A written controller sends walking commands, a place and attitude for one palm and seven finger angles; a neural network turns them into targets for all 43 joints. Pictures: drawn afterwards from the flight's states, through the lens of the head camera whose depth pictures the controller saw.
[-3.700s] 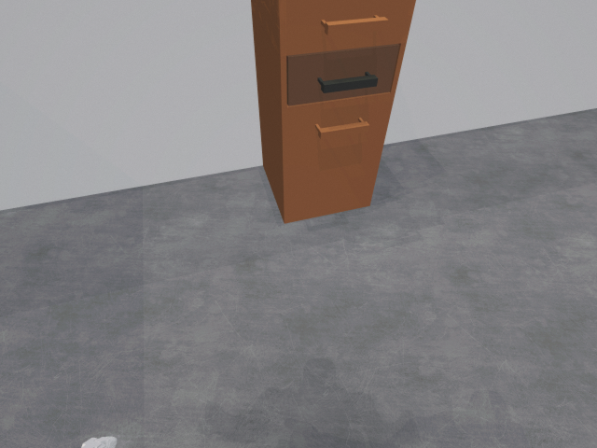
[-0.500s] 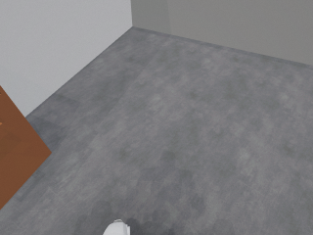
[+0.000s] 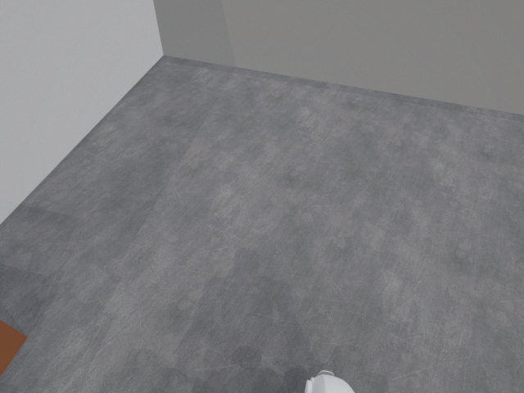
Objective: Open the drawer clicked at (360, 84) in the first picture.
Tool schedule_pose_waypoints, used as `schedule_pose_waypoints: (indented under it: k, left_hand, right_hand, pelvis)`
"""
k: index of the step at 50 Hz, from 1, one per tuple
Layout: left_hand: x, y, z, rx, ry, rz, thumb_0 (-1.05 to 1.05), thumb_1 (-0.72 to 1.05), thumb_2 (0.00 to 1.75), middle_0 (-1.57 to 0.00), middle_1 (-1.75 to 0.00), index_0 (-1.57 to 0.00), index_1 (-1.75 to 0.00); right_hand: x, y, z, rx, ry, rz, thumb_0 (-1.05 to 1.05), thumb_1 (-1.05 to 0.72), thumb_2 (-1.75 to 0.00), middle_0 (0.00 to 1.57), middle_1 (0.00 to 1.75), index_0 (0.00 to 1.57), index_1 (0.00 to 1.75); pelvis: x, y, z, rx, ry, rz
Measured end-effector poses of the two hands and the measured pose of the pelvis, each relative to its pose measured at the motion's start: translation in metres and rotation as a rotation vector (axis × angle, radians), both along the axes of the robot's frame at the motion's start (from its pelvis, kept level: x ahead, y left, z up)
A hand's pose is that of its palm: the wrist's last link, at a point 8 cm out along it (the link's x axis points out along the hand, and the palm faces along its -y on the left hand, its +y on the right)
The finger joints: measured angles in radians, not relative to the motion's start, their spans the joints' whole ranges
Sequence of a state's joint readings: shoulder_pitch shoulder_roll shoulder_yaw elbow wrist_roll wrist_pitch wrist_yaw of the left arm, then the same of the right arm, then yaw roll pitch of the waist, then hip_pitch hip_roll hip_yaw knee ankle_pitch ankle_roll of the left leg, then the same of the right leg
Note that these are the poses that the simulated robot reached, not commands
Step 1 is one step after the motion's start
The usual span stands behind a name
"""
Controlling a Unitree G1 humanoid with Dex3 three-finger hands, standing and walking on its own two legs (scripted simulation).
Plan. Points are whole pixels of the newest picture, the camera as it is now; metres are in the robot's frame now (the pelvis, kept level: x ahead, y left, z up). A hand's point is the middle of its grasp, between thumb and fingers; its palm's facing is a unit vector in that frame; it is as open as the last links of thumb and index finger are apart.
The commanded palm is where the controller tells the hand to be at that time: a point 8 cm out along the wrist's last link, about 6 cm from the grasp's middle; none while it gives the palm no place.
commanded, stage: walk to a spot facing it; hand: left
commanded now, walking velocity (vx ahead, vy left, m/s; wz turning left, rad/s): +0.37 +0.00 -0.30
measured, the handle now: out of the picture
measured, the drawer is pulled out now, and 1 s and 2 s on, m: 0.00 0.00 0.00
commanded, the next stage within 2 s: turn to face it in 0.24 s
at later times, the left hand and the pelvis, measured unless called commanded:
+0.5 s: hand (192, 334) +0.26 +0.15 -0.20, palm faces +0.04 -0.99 -0.15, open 7.3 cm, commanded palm none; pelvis +0.22 -0.02 -0.02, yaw +1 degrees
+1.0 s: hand (186, 288) +0.34 +0.17 -0.16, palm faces +0.29 -0.92 -0.28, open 7.4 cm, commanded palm none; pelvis +0.29 -0.05 -0.02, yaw +15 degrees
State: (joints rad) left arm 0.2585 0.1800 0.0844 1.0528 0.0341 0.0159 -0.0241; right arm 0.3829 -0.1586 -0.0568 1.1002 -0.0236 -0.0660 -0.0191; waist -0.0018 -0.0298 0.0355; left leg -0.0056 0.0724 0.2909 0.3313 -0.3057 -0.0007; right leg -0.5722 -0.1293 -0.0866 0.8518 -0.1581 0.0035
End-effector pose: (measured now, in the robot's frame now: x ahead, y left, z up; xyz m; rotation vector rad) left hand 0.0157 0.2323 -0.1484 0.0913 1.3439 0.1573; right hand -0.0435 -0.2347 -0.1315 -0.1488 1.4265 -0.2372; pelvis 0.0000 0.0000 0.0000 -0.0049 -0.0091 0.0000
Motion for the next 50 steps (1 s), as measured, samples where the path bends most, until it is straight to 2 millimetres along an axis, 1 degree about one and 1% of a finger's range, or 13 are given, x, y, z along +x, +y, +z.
schedule_pose_waypoints:
  k: [4, 7, 9, 12, 15, 18, 22, 27, 30, 35, 38, 44, 50]
  left_hand:
    - [0.083, -0.008, -0.001, 0.031, -0.041, -0.094, 0.01, 0.93, 0.90, -0.19, -0.30, -0.19, -0.30]
    - [0.146, -0.021, -0.009, 0.057, -0.115, -0.146, 0.01, 0.92, 0.90, -0.19, -0.30, -0.19, -0.30]
    - [0.175, -0.030, -0.011, 0.069, -0.165, -0.147, 0.01, 0.92, 0.90, -0.19, -0.30, -0.19, -0.30]
    - [0.199, -0.041, -0.006, 0.062, -0.182, -0.137, 0.00, 0.91, 0.90, -0.19, -0.30, -0.19, -0.30]
    - [0.211, -0.051, -0.001, 0.047, -0.157, -0.138, 0.00, 0.91, 0.90, -0.19, -0.30, -0.19, -0.30]
    - [0.219, -0.048, 0.001, 0.053, -0.126, -0.120, 0.00, 0.94, 0.90, -0.20, -0.30, -0.20, -0.30]
    - [0.229, -0.042, -0.005, 0.025, -0.092, -0.083, 0.00, 0.94, 0.90, -0.20, -0.30, -0.20, -0.30]
    - [0.240, -0.027, -0.032, -0.017, -0.049, 0.004, 0.00, 0.92, 0.90, -0.20, -0.30, -0.20, -0.30]
    - [0.248, -0.017, -0.036, -0.013, -0.018, 0.034, 0.00, 0.91, 0.90, -0.20, -0.30, -0.20, -0.30]
    - [0.271, -0.002, -0.017, 0.016, -0.051, 0.072, 0.00, 0.91, 0.90, -0.19, -0.30, -0.20, -0.30]
    - [0.283, 0.004, -0.006, 0.045, -0.082, 0.095, 0.00, 0.91, 0.90, -0.19, -0.30, -0.19, -0.30]
    - [0.301, 0.002, 0.011, 0.106, -0.136, 0.139, 0.00, 0.91, 0.90, -0.19, -0.30, -0.19, -0.30]
    - [0.301, -0.018, 0.019, 0.168, -0.203, 0.190, 0.00, 0.90, 0.90, -0.19, -0.30, -0.19, -0.30]
  right_hand:
    - [-0.013, 0.003, -0.009, 0.043, 0.121, -0.090, 0.00, -0.93, -0.90, 0.20, 0.30, 0.20, 0.30]
    - [-0.011, 0.002, -0.022, 0.086, 0.208, -0.139, 0.01, -0.92, -0.90, 0.20, 0.30, 0.20, 0.30]
    - [0.003, -0.002, -0.029, 0.106, 0.239, -0.152, 0.01, -0.92, -0.90, 0.20, 0.30, 0.20, 0.30]
    - [0.053, -0.012, -0.031, 0.101, 0.181, -0.139, 0.01, -0.91, -0.90, 0.20, 0.30, 0.20, 0.30]
    - [0.122, -0.022, -0.027, 0.081, 0.051, -0.107, 0.01, -0.91, -0.90, 0.20, 0.30, 0.19, 0.30]
    - [0.192, -0.028, -0.021, 0.063, -0.082, -0.073, 0.01, -0.92, -0.90, 0.20, 0.30, 0.19, 0.30]
    - [0.262, -0.038, -0.012, 0.011, -0.162, -0.009, 0.03, -0.96, -0.90, 0.20, 0.30, 0.19, 0.30]
    - [0.332, -0.029, -0.013, -0.032, -0.206, 0.090, 0.02, -0.95, -0.90, 0.20, 0.30, 0.19, 0.30]
    - [0.357, -0.019, -0.012, -0.038, -0.213, 0.125, 0.01, -0.93, -0.90, 0.20, 0.30, 0.19, 0.30]
    - [0.381, -0.004, -0.007, -0.006, -0.188, 0.168, 0.01, -0.92, -0.90, 0.20, 0.30, 0.20, 0.30]
    - [0.394, -0.002, -0.006, 0.012, -0.184, 0.187, 0.01, -0.92, -0.90, 0.20, 0.30, 0.20, 0.30]
    - [0.420, -0.017, -0.009, 0.038, -0.187, 0.227, 0.01, -0.92, -0.90, 0.20, 0.30, 0.20, 0.30]
    - [0.451, -0.048, -0.024, 0.055, -0.188, 0.282, 0.01, -0.91, -0.90, 0.20, 0.30, 0.20, 0.30]
  pelvis:
    - [0.042, -0.014, -0.008, 0.003, 0.004, -0.036]
    - [0.078, -0.031, -0.024, 0.008, 0.003, -0.051]
    - [0.095, -0.039, -0.030, 0.001, -0.001, -0.061]
    - [0.119, -0.045, -0.024, -0.010, -0.009, -0.060]
    - [0.143, -0.046, -0.015, -0.016, -0.005, -0.061]
    - [0.167, -0.045, -0.009, -0.021, -0.001, -0.054]
    - [0.198, -0.035, -0.009, -0.036, -0.012, -0.025]
    - [0.240, -0.016, -0.025, -0.049, -0.031, 0.027]
    - [0.251, -0.009, -0.026, -0.037, -0.024, 0.046]
    - [0.263, -0.007, -0.015, -0.028, 0.002, 0.089]
    - [0.269, -0.009, -0.010, -0.025, 0.015, 0.117]
    - [0.280, -0.025, -0.008, -0.020, 0.024, 0.184]
    - [0.289, -0.054, -0.017, 0.002, 0.023, 0.263]
